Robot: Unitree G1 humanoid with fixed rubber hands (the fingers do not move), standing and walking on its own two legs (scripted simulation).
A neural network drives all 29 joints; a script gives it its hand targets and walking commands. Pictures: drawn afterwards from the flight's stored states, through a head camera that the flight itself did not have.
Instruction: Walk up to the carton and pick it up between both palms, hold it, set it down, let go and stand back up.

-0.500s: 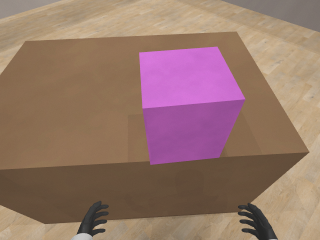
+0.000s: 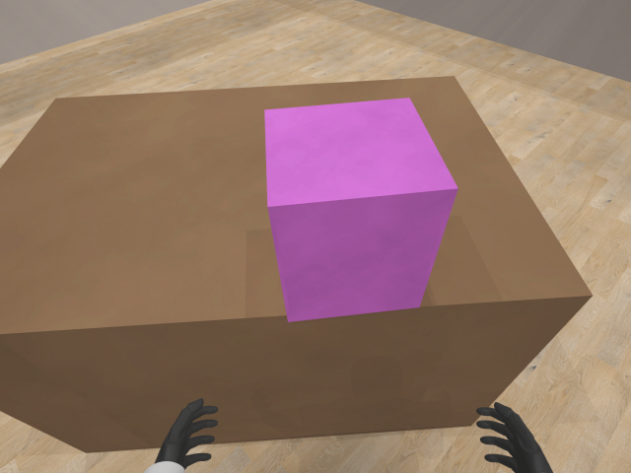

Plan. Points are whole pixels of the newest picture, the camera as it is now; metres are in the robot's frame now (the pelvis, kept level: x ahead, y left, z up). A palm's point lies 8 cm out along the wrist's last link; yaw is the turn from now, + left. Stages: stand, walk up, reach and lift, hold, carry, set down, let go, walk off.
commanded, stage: stand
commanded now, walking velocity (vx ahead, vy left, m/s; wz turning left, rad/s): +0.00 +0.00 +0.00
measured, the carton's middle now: (346, 214) +0.45 -0.01 +0.07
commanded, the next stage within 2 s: none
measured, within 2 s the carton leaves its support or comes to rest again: neither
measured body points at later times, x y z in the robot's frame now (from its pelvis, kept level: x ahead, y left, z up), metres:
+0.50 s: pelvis -0.03 +0.01 -0.01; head -0.05 +0.02 +0.44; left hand +0.05 +0.27 -0.13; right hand +0.01 -0.25 -0.12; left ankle -0.01 +0.12 -0.74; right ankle +0.01 -0.11 -0.74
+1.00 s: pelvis -0.03 +0.02 -0.01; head -0.04 +0.02 +0.44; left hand +0.00 +0.28 -0.14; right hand +0.00 -0.24 -0.14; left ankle -0.01 +0.12 -0.74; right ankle +0.01 -0.11 -0.74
